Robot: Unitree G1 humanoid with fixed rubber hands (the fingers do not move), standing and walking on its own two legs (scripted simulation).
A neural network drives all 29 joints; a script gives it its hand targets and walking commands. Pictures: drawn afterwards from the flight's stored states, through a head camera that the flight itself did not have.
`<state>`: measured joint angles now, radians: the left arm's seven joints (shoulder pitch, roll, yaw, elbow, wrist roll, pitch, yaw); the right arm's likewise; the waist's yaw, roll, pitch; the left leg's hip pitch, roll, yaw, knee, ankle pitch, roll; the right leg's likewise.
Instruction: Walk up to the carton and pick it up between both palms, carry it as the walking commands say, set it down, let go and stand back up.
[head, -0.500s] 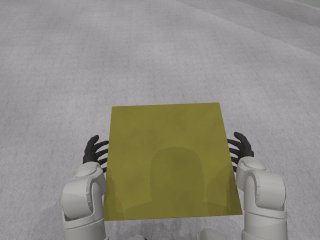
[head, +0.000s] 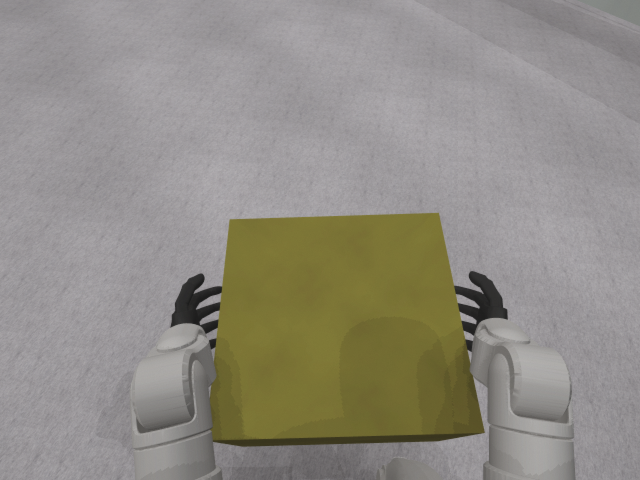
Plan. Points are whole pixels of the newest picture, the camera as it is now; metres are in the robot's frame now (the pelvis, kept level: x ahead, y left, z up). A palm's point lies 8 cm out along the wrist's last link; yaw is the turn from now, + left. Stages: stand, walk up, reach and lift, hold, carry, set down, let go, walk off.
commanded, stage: carry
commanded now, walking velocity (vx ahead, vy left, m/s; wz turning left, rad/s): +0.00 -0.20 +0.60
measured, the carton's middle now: (337, 334) +0.30 +0.00 -0.02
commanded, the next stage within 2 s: none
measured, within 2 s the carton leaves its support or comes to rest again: neither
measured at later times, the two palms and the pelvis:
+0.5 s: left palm (217, 447) +0.16 +0.12 +0.06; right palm (534, 353) +0.24 -0.21 +0.06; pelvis -0.06 -0.12 -0.01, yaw +19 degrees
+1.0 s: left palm out of the picture +0.04 +0.04 +0.07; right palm (571, 361) +0.23 -0.25 +0.06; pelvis -0.08 -0.26 +0.01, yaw +37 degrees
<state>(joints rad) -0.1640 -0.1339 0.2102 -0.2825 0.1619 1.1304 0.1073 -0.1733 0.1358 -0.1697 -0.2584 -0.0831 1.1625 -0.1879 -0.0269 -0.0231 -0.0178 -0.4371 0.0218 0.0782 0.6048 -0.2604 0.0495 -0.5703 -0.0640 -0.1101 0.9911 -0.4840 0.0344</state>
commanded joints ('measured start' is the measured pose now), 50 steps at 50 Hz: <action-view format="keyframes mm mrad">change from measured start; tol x32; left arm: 1 -587 -935 -852 -198 -537 -15 -317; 50 -461 -875 -769 -156 -469 29 -308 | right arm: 1 -596 903 765 -233 431 -40 402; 50 -598 863 824 -233 469 10 387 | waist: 1 2 168 -468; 9 24 239 -479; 13 28 -269 -451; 24 6 333 -431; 37 8 271 -473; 41 25 -308 -418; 50 26 -196 -430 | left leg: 1 434 275 -300 -172 486 84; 9 201 172 -234 -124 255 -15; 13 -249 -25 -7 455 -351 -76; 22 190 32 -6 -205 70 -25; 25 575 457 -555 -136 958 169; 37 200 220 -281 -261 85 3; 41 -249 -85 21 397 -346 -91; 50 -38 -24 72 133 -189 -44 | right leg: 1 -88 -8 94 -12 69 32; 11 525 -204 283 -688 245 -83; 20 472 -226 -4 -418 656 -163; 27 -168 -25 118 106 -62 5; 40 498 -189 297 -728 94 -91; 50 489 -238 15 -448 699 -189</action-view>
